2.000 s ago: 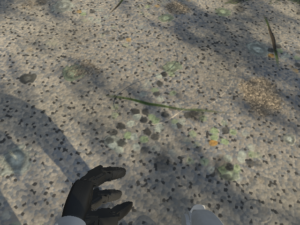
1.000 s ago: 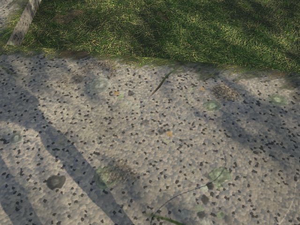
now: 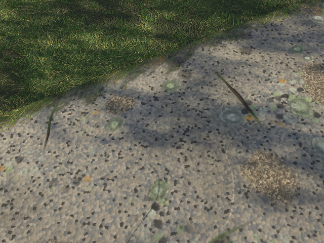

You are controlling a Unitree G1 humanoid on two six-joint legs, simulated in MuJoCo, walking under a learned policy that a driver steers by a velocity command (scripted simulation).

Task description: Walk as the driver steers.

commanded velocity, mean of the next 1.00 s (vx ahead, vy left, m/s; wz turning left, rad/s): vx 0.00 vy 0.00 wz -0.19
